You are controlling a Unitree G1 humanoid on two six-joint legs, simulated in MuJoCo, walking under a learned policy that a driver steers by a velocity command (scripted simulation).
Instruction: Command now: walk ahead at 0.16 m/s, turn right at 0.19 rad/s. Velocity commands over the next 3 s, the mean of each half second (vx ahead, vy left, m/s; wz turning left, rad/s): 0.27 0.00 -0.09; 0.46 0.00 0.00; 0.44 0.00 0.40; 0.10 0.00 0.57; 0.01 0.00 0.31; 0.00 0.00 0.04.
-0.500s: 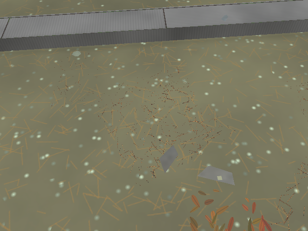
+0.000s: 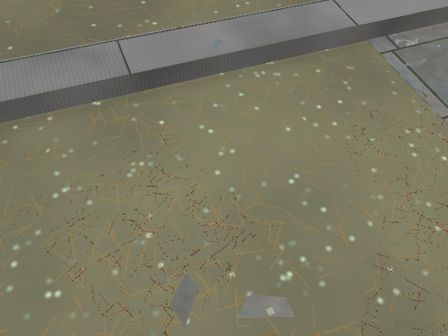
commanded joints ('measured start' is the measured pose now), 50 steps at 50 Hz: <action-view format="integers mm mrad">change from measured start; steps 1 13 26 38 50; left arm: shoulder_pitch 79 114 157 49 -216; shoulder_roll -3 91 118 20 8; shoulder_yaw -19 -1 27 0 -22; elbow -22 26 99 80 -25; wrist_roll -2 -6 -16 12 -4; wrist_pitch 5 -15 -62 -52 -49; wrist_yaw -8 24 16 -23 -11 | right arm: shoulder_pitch -46 -15 -111 114 203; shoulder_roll -121 -120 -67 -87 -107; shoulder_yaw -21 -36 -27 -38 -37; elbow -51 -45 -55 35 132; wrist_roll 3 -6 -6 7 3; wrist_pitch -6 57 42 -19 -15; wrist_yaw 1 16 22 2 -11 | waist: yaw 47 52 49 22 6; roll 193 -115 -47 126 133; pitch -136 -18 -29 -21 29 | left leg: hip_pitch -11 -399 -158 205 244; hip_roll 200 39 37 215 228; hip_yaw -58 -91 -14 -265 -155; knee -60 565 227 -229 -137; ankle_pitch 710 -322 -115 79 550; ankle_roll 137 21 -13 123 131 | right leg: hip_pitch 189 425 321 -150 31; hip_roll -17 -308 -254 -120 -63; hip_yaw -59 381 164 -80 -147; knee -179 -823 -807 65 -369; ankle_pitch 113 -306 -139 112 205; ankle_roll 10 -222 -206 -32 -56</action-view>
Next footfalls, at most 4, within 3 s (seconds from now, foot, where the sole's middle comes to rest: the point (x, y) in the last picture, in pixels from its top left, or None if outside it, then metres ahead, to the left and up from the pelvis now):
0.16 right None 0.15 -0.11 -0.78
0.58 left None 0.24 0.11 -0.78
1.06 right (246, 300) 0.55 -0.08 -0.78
1.58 left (184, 239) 0.76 0.11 -0.78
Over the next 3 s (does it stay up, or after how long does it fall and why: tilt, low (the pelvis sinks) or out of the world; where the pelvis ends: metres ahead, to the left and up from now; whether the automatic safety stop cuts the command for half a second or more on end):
stays up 0.69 -0.02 0.00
